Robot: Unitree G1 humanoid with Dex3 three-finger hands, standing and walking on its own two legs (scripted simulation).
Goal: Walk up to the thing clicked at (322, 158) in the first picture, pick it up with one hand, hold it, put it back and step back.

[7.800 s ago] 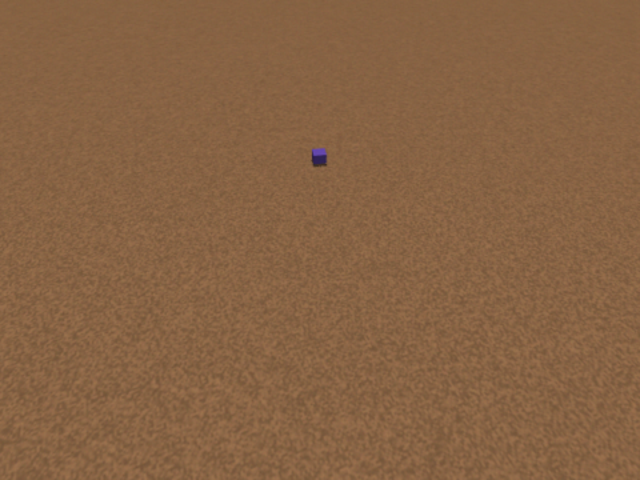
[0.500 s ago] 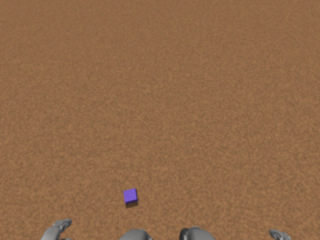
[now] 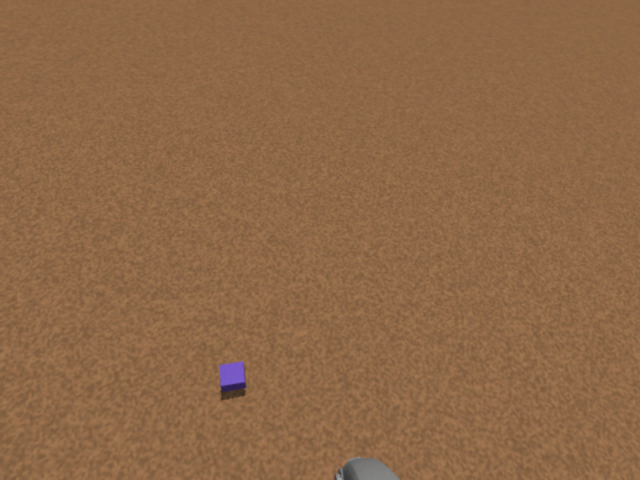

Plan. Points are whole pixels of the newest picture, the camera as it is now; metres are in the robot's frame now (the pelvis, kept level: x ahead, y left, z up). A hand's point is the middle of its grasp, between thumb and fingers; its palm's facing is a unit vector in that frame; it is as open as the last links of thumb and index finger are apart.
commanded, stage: walk up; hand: left
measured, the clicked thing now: (232, 376) +0.50 +0.21 -0.74
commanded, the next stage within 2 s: none
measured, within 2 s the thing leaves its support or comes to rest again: neither
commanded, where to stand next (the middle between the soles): +0.11 +0.00 m, yaw -3 degrees
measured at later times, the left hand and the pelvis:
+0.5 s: hand out of the picture +0.02 +0.28 -0.12, palm faces +0.01 -0.88 -0.47, open 7.4 cm; pelvis +0.02 -0.01 +0.00, yaw +0 degrees
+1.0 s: hand out of the picture +0.11 +0.28 -0.16, palm faces -0.06 -0.90 -0.44, open 7.4 cm; pelvis +0.03 +0.00 -0.03, yaw -4 degrees
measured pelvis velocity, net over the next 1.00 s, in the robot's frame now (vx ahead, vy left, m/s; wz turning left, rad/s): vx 0.03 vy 0.00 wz -0.07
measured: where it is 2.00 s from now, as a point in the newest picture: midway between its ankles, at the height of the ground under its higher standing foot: outside the picture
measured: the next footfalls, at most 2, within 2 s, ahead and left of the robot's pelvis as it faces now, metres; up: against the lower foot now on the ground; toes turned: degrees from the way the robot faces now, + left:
right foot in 0.16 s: -0.03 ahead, -0.13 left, +0.00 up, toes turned -4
left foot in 0.58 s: +0.19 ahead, +0.12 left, +0.00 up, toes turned +1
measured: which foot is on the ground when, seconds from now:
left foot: down 0.00-0.18, up 0.20-0.56, down 0.58-1.00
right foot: up 0.00-0.14, down 0.16-0.60, up 0.62-0.94, down 0.96-1.00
